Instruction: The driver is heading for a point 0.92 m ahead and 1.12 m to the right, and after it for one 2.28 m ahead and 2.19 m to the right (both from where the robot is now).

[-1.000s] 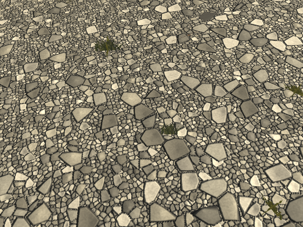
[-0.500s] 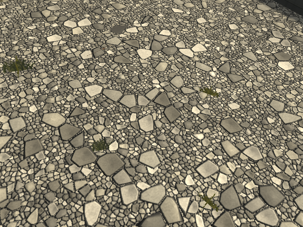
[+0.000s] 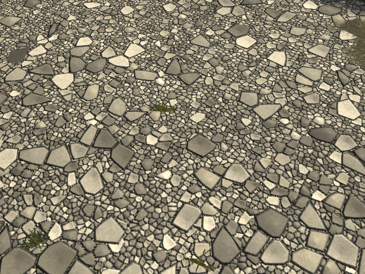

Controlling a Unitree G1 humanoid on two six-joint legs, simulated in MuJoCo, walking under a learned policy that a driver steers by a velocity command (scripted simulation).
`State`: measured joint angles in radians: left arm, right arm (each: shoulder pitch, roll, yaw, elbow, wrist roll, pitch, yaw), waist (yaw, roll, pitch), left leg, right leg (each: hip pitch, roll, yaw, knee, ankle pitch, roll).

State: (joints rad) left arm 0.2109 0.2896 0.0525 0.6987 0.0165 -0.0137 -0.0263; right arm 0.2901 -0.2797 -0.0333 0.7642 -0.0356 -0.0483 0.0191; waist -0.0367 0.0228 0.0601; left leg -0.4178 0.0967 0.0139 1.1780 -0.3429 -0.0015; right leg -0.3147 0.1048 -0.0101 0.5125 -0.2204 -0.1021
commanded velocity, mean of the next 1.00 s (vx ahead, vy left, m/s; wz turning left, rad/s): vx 0.49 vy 0.00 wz -0.60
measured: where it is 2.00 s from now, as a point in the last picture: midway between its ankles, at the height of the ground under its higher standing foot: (293, 150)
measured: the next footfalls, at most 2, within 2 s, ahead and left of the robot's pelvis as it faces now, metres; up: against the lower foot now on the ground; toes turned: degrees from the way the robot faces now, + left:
left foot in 0.38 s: +0.42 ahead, +0.07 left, +0.00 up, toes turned -15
right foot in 0.90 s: +0.59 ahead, -0.24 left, +0.00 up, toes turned -36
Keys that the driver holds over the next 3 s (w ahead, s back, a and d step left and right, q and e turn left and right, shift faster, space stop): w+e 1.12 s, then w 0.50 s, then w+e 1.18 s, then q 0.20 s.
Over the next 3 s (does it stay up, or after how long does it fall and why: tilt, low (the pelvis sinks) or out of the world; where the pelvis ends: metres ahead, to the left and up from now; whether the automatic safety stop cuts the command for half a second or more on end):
stays up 1.17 -0.98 -0.01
